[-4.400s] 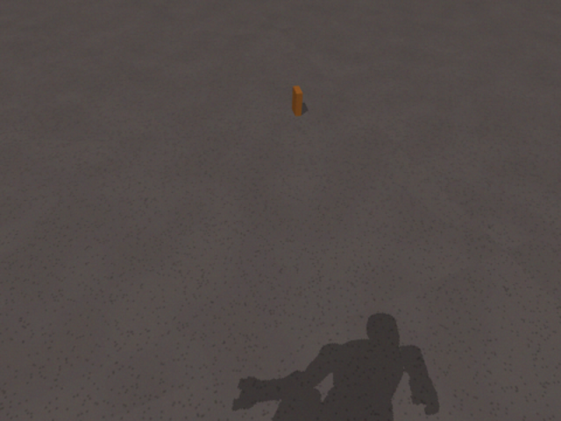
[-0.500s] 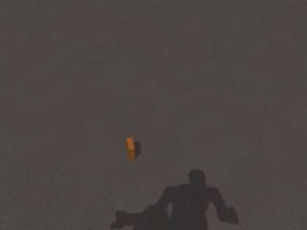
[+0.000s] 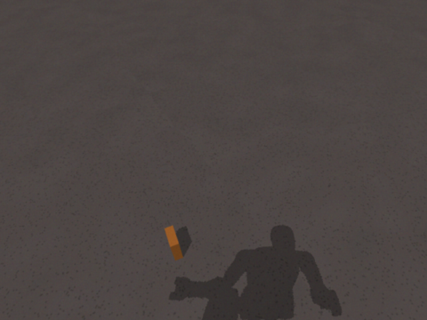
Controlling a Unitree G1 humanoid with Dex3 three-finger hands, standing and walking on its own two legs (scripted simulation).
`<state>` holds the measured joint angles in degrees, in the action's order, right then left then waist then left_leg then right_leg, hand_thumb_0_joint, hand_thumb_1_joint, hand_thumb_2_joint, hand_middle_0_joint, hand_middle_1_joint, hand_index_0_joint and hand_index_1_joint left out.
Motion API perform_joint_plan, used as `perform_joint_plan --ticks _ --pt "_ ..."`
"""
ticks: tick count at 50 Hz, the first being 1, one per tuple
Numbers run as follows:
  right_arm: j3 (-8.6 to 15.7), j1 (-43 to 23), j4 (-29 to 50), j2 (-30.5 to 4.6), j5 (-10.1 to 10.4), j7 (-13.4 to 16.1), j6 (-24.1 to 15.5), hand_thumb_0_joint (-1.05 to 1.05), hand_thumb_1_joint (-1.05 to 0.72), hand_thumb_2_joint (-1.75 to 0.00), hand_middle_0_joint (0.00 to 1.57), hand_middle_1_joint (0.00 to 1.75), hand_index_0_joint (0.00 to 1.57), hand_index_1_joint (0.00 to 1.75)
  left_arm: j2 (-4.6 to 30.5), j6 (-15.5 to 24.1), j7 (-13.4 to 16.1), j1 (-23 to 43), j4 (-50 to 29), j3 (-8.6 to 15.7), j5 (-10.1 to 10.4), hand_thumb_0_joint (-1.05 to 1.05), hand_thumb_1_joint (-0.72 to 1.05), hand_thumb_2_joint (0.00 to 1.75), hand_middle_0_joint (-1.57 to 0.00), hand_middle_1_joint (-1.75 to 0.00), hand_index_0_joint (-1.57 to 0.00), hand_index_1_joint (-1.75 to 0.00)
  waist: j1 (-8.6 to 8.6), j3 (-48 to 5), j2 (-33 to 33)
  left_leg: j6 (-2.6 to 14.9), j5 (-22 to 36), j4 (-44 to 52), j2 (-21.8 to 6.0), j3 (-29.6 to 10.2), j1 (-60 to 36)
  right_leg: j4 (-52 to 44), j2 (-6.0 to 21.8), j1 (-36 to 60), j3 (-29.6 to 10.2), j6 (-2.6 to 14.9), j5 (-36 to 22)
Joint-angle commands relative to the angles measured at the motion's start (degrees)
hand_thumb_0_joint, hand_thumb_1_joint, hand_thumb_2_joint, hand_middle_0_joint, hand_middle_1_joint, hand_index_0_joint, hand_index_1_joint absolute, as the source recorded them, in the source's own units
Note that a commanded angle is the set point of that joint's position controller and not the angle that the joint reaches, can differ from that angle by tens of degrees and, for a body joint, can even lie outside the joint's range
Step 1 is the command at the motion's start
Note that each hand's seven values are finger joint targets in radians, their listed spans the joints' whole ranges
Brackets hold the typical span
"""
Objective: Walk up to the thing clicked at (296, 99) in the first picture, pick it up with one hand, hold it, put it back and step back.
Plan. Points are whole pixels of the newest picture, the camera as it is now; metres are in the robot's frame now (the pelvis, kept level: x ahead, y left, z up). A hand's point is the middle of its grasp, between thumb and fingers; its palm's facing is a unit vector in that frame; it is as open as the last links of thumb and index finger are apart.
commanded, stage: walk up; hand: left
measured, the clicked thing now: (174, 243) +0.57 +0.21 -0.68
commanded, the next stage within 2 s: none
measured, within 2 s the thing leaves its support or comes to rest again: neither
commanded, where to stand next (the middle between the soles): +0.22 -0.01 m, yaw +0 degrees
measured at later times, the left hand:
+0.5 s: hand out of the picture +0.15 +0.28 -0.15, palm faces +0.01 -0.94 -0.34, open 7.4 cm
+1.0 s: hand (89, 306) +0.20 +0.28 -0.14, palm faces -0.01 -0.92 -0.40, open 7.4 cm
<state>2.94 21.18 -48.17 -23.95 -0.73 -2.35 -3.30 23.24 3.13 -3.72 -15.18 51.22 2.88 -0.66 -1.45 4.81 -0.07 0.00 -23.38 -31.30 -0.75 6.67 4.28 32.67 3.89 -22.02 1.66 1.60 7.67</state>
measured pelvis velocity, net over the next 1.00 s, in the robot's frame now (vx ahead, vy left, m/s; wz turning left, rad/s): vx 0.15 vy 0.01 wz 0.01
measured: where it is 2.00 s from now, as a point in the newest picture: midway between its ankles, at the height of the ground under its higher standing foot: outside the picture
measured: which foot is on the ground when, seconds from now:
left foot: down 0.00-0.02, up 0.04-0.44, down 0.46-1.00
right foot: down 0.00-0.48, up 0.50-0.78, down 0.80-1.00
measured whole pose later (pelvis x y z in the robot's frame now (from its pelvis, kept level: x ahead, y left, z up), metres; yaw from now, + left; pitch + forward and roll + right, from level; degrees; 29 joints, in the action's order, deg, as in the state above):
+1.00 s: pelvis +0.15 +0.01 +0.00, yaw +0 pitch -3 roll +0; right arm 0.5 10.4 -56.6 -22.0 -0.1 -1.1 -0.8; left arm 21.3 1.6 -0.2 -12.6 58.2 0.4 -0.5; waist 0.8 4.0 2.4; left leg -0.2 -14.1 -34.5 -1.3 1.0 16.7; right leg 35.4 2.5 -15.3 1.4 -1.1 16.9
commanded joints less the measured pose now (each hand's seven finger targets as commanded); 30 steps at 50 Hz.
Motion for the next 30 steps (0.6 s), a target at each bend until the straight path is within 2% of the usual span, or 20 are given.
perform_joint_plan --ticks 1,2,3,4,6,8,9,11,13,15,17,20,21,22,23,24,25,26,29,30 --pt "1.11 3.69 6.47 -4.98 0.73 0.66 -1.42 0.0 -0.9 -0.9 0.2 0.3 0.2 0.3 19.04 2.93 2.47 -11.52 -2.51 6.31 -0.57 0.0 0.9 0.9 -0.2 -0.3 -0.2 -0.3 5.27 -10.81 -19.73 3.22 -5.43 -27.56 1.35 -2.39 26.08 -14.42 16.3 30.32 -29.41 6.61 14.16" --pt "2.65 1.95 4.82 -11.63 0.59 1.23 -0.51 0.0 -0.9 -0.9 0.2 0.3 0.2 0.3 19.72 2.47 2.35 -9.83 -2.95 6.23 0.17 0.0 0.9 0.9 -0.2 -0.3 -0.2 -0.3 6.22 -7.67 -12.75 2.82 -7.83 -32.85 1.26 -5.68 30.05 -18.27 20.47 26.65 -37.77 12.23 20.42" --pt "3.21 1.02 4.01 -13.42 0.29 1.61 -0.22 0.0 -0.9 -0.9 0.2 0.3 0.2 0.3 19.22 2.16 2.44 -7.55 -3.78 5.89 0.74 0.0 0.9 0.9 -0.2 -0.3 -0.2 -0.3 5.48 -4.41 -10.84 2.59 -7.95 -34.3 -1.28 -8.0 29.95 -18.8 20.8 21.23 -37.1 14.26 22.47" --pt "3.28 -0.46 3.18 -13.29 0.53 1.46 -0.22 0.0 -0.9 -0.9 0.2 0.3 0.2 0.3 17.31 2.01 2.58 -6.74 -4.18 5.33 1.08 0.0 0.9 0.9 -0.2 -0.3 -0.2 -0.3 5.17 -1.99 -8.27 2.77 -4.7 -34.15 -2.27 -10.3 29.95 -18.98 17.85 17.92 -30.9 13.07 18.75" --pt "2.93 2.11 1.21 -11.7 1.28 0.91 0.27 0.0 -0.9 -0.9 0.2 0.3 0.2 0.3 14.49 2.34 2.99 -4.28 -4.88 4.26 1.24 0.0 0.9 0.9 -0.2 -0.3 -0.2 -0.3 2.79 -0.91 -8.29 2.25 1.6 -30.41 -3.08 -11.58 27.2 -18.19 11.91 14.92 -19.07 7.14 9.47" --pt "2.86 3.17 0.29 -10.64 0.69 0.42 0.78 0.0 -0.9 -0.9 0.2 0.3 0.2 0.3 14.18 2.61 2.9 -3.49 -5.04 4.0 0.9 0.0 0.9 0.9 -0.2 -0.3 -0.2 -0.3 1.98 -0.78 -8.97 1.58 5.18 -28.65 -2.76 -9.84 24.25 -18.57 9.58 10.86 -13.78 7.0 4.99" --pt "2.93 3.09 0.18 -10.41 0.43 0.17 0.98 0.0 -0.9 -0.9 0.2 0.3 0.2 0.3 14.0 2.77 2.8 -3.09 -5.74 3.93 0.75 0.0 0.9 0.9 -0.2 -0.3 -0.2 -0.3 1.79 -0.87 -8.68 1.15 6.36 -28.17 -2.52 -9.39 24.37 -19.06 9.23 10.42 -12.11 8.41 5.66" --pt "3.31 2.38 0.25 -10.34 0.08 -0.26 1.14 0.0 -0.9 -0.9 0.2 0.3 0.2 0.3 13.95 2.77 2.62 -2.29 -6.76 4.06 0.52 0.0 0.9 0.9 -0.2 -0.3 -0.2 -0.3 1.64 0.25 -8.88 -0.09 8.65 -23.58 -3.3 -8.54 24.78 -21.29 9.02 8.71 -10.02 9.4 12.28" --pt "3.36 -0.6 0.92 -10.35 -0.37 -0.68 0.76 0.0 -0.9 -0.9 0.2 0.3 0.2 0.3 14.18 2.45 2.39 -1.63 -7.66 4.43 0.0 0.0 0.9 0.9 -0.2 -0.3 -0.2 -0.3 2.4 1.19 -9.13 -0.93 7.4 -16.72 -4.38 -7.15 24.87 -21.81 9.87 7.69 -9.54 11.0 16.54" --pt "3.01 -2.49 0.87 -9.28 -0.71 -0.48 0.45 0.0 -0.9 -0.9 0.2 0.3 0.2 0.3 14.05 1.91 2.42 -1.58 -7.89 4.22 -0.42 0.0 0.9 0.9 -0.2 -0.3 -0.2 -0.3 2.95 2.0 -8.8 -0.96 8.08 -11.24 -4.57 -6.07 20.88 -19.64 9.86 4.08 -7.67 10.86 14.12" --pt "2.9 -3.33 0.23 -8.36 -0.72 0.08 0.09 0.0 -0.9 -0.9 0.2 0.3 0.2 0.3 13.59 1.33 2.66 -1.79 -7.32 3.6 -0.35 0.0 0.9 0.9 -0.2 -0.3 -0.2 -0.3 3.33 1.1 -7.85 -1.19 11.25 -8.26 -3.58 -5.16 16.72 -15.6 9.93 2.83 -6.55 10.44 6.73" --pt "2.43 -3.16 -0.8 -7.22 -0.41 1.09 -0.38 0.0 -0.9 -0.9 0.2 0.3 0.2 0.3 13.4 0.41 2.98 -0.95 -6.64 2.75 0.24 0.0 0.9 0.9 -0.2 -0.3 -0.2 -0.3 2.2 -2.54 -5.96 0.08 15.55 -1.88 -1.55 -3.64 9.32 -7.63 9.1 2.87 -5.22 9.12 -3.75" --pt "2.47 -1.09 -1.67 -7.44 -0.49 1.57 -0.82 0.0 -0.9 -0.9 0.2 0.3 0.2 0.3 12.23 0.01 3.05 0.58 -6.85 2.19 0.45 0.0 0.9 0.9 -0.2 -0.3 -0.2 -0.3 0.52 -4.74 -4.32 0.88 17.3 2.47 -0.74 -3.83 5.37 -2.9 8.21 2.54 -4.44 7.92 -5.08" --pt "2.84 -0.19 -2.24 -9.19 -0.66 2.06 -1.14 0.0 -0.9 -0.9 0.2 0.3 0.2 0.3 10.16 -0.38 3.14 0.16 -6.74 1.31 0.76 0.0 0.9 0.9 -0.2 -0.3 -0.2 -0.3 0.01 -4.98 -0.13 1.54 17.1 5.38 -1.82 -5.78 2.06 1.47 5.88 -0.22 -3.01 5.57 -1.62" --pt "4.05 3.01 -2.18 -13.27 -1.1 2.38 -1.51 0.0 -0.9 -0.9 0.2 0.3 0.2 0.3 7.88 -0.37 2.97 -1.59 -7.52 0.48 0.9 0.0 0.9 0.9 -0.2 -0.3 -0.2 -0.3 -0.84 -8.09 9.28 3.99 11.01 9.98 -10.39 -17.31 -0.48 10.35 1.3 -1.99 0.23 2.91 9.1" --pt "4.33 1.15 -1.1 -16.35 -1.16 2.43 -1.67 0.0 -0.9 -0.9 0.2 0.3 0.2 0.3 6.25 -0.87 3.09 -3.5 -6.7 -0.08 1.28 0.0 0.9 0.9 -0.2 -0.3 -0.2 -0.3 0.52 -5.94 13.82 8.03 4.58 15.37 -18.39 -33.26 -1.17 17.51 -5.72 -10.05 0.52 0.91 23.36" --pt "4.99 -0.61 -0.33 -19.01 -0.21 2.33 -1.34 0.0 -0.9 -0.9 0.2 0.3 0.2 0.3 10.95 -1.61 3.73 -6.71 -4.45 1.35 0.75 0.0 0.9 0.9 -0.2 -0.3 -0.2 -0.3 0.71 -5.65 11.28 13.04 -2.01 15.94 -22.17 -36.28 1.91 23.11 -3.33 -8.72 -2.78 0.93 25.99" --pt "5.19 -1.55 -0.59 -18.28 0.01 2.25 -0.9 0.0 -0.9 -0.9 0.2 0.3 0.2 0.3 13.0 -1.67 4.0 -5.62 -3.24 1.84 0.45 0.0 0.9 0.9 -0.2 -0.3 -0.2 -0.3 0.6 -2.83 11.49 15.22 -6.89 16.94 -22.02 -37.01 4.76 25.62 -1.52 -8.98 -3.42 0.96 25.6" --pt "3.5 -4.83 0.63 -14.05 -0.41 2.5 -0.89 0.0 -0.9 -0.9 0.2 0.3 0.2 0.3 12.51 -1.76 3.48 -4.75 -1.56 2.15 0.4 0.0 0.9 0.9 -0.2 -0.3 -0.2 -0.3 1.22 -2.03 10.32 10.9 2.68 15.3 -14.2 -22.34 7.35 21.84 -0.49 -6.94 -5.76 0.56 19.34" --pt "3.68 -5.46 0.66 -14.45 -0.3 2.44 -0.95 0.0 -0.9 -0.9 0.2 0.3 0.2 0.3 11.82 -1.83 3.27 -5.67 -0.95 2.0 0.31 0.0 0.9 0.9 -0.2 -0.3 -0.2 -0.3 1.58 -2.42 11.58 10.97 3.0 14.82 -13.67 -20.52 8.34 20.39 -0.31 -5.46 -4.02 0.4 17.78"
